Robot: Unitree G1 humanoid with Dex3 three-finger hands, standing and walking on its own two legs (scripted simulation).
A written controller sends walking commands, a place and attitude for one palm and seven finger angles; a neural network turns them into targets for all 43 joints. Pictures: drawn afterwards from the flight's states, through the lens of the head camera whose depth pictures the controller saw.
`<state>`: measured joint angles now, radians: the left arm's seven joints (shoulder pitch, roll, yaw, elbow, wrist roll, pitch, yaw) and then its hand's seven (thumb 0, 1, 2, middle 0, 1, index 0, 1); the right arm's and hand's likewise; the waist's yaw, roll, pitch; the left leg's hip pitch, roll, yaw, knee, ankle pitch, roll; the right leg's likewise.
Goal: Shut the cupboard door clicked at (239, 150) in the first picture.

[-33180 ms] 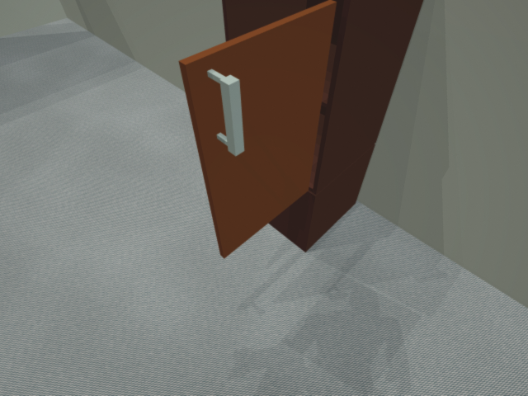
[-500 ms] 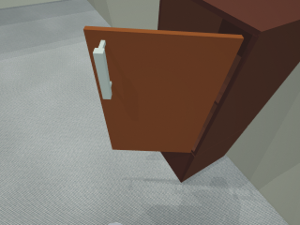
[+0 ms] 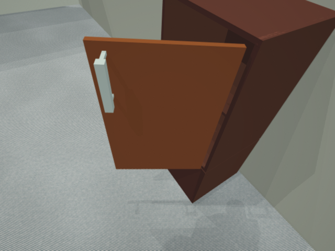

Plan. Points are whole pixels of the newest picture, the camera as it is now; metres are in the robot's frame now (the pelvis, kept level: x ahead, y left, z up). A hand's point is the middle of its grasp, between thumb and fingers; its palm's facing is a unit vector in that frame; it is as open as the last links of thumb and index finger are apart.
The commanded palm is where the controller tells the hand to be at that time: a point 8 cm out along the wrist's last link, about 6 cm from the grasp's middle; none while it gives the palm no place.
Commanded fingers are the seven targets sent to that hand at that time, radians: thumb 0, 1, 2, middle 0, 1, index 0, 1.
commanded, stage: come to a stop and stand still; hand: left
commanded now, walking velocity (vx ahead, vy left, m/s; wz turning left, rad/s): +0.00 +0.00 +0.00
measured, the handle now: (106, 83) +0.47 +0.19 +0.15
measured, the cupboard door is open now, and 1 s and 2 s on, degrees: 59 59 59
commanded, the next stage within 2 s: look again from close up in 0.56 s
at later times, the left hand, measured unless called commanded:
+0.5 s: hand out of the picture -0.02 +0.17 -0.18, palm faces +0.09 -0.98 -0.19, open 7.4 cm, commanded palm none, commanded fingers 0.00 0.90 0.90 -0.20 -0.30 -0.20 -0.30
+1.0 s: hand out of the picture +0.00 +0.15 -0.18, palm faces +0.09 -0.97 -0.20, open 7.4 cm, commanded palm none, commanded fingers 0.00 0.90 0.90 -0.20 -0.30 -0.20 -0.30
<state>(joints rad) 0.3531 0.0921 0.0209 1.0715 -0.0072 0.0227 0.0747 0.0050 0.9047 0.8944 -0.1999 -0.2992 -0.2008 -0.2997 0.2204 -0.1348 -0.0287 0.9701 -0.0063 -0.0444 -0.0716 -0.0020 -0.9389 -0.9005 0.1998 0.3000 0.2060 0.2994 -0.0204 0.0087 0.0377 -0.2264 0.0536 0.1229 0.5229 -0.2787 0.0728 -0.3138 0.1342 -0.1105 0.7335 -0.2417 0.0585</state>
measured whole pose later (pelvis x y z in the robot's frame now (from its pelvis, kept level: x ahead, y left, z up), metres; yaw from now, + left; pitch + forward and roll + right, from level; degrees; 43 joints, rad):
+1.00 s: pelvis +0.01 -0.03 +0.00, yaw +4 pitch -2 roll +1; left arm 0.32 0.17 0.00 1.06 0.02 -0.01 0.03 0.01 0.91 0.89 -0.20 -0.30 -0.20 -0.30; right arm 0.27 -0.17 -0.01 1.07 -0.01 -0.02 -0.02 0.01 -0.91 -0.90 0.20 0.30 0.20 0.30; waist 0.00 -0.01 0.02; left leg -0.19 -0.02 0.07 0.48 -0.27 0.03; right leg -0.26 0.00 0.11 0.50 -0.21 0.03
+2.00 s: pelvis +0.01 -0.05 -0.06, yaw +10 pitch +6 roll -2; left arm 0.46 0.30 0.18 -0.20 -0.33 -0.18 -0.36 0.02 0.90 0.90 -0.70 -0.85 -0.71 -0.85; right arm 0.27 -0.17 0.06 0.51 0.05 -0.23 -0.07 0.02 -0.90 -0.90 0.20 0.30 0.21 0.30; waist 0.02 0.04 -0.09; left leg -0.63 0.00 -0.07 1.01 -0.48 0.00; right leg -0.63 0.01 -0.03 0.94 -0.43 0.00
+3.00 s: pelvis +0.03 -0.05 -0.01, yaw +10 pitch -3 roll -1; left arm 0.19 0.34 0.27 -0.26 -0.35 0.18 -0.36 0.02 0.90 0.90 -1.30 -1.50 -1.30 -1.50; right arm 0.24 -0.26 0.07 0.58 0.08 -0.25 -0.08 0.02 -0.90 -0.90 0.20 0.30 0.21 0.30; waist 0.05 0.05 -0.05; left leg -0.23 -0.01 -0.05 0.61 -0.34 0.00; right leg -0.24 0.00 -0.01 0.59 -0.30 0.00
